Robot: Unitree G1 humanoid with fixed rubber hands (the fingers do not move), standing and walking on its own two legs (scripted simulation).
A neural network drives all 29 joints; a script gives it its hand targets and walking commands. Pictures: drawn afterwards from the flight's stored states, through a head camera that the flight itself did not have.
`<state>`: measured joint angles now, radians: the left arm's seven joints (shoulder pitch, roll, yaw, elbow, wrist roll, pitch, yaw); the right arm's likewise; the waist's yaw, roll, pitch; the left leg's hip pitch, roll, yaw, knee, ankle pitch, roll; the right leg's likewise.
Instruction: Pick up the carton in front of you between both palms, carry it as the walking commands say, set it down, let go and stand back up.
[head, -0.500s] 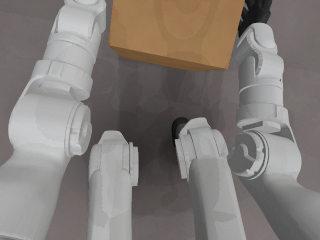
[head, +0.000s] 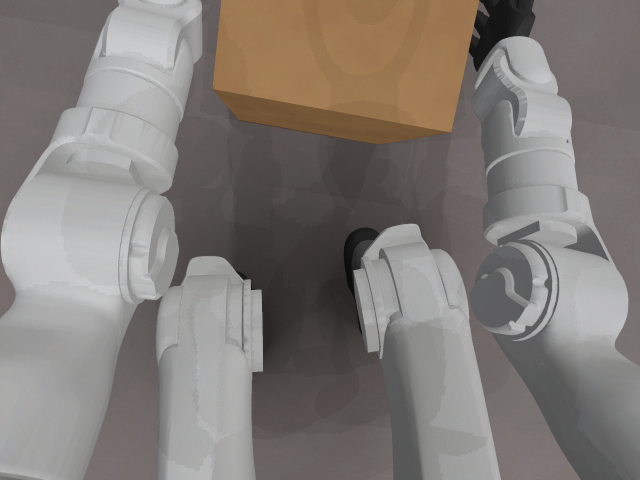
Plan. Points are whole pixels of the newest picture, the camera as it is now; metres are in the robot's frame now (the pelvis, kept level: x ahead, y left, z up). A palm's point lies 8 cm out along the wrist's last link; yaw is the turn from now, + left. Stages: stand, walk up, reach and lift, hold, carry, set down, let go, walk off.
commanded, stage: set down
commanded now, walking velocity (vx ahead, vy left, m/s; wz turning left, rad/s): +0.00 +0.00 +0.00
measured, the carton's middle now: (334, 34) +0.53 -0.09 -0.25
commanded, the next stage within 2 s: let go in 1.78 s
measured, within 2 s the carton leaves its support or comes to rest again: neither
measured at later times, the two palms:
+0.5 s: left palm out of the picture +0.57 +0.06 -0.18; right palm (500, 44) +0.49 -0.24 -0.18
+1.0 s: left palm out of the picture +0.60 +0.09 -0.11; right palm (579, 13) +0.50 -0.27 -0.11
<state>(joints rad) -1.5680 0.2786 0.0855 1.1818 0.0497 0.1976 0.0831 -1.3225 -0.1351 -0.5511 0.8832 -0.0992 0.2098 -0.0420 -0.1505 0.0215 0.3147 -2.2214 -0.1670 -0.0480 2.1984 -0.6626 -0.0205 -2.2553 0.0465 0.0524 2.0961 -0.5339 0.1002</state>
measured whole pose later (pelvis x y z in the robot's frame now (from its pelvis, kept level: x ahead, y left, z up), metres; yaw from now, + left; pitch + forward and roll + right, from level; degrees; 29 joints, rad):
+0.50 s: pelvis -0.01 +0.00 -0.01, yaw -1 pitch +37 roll -4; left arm -1.59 0.29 0.14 1.17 0.13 0.17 0.00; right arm -1.39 -0.18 -0.61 1.01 -0.13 0.15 0.01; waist -0.15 -0.01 0.39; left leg -2.21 -0.13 -0.04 2.24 -0.66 0.00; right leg -2.24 0.04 0.03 2.12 -0.53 0.10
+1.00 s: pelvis -0.01 -0.01 +0.01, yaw -2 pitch +38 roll -2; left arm -1.56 0.47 -0.05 1.08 -0.15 0.20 0.07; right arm -1.32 -0.24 -0.29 0.88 0.21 0.14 -0.17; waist -0.16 0.01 0.29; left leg -2.16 -0.06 -0.03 2.15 -0.65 -0.01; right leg -2.22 0.02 0.00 2.04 -0.49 0.03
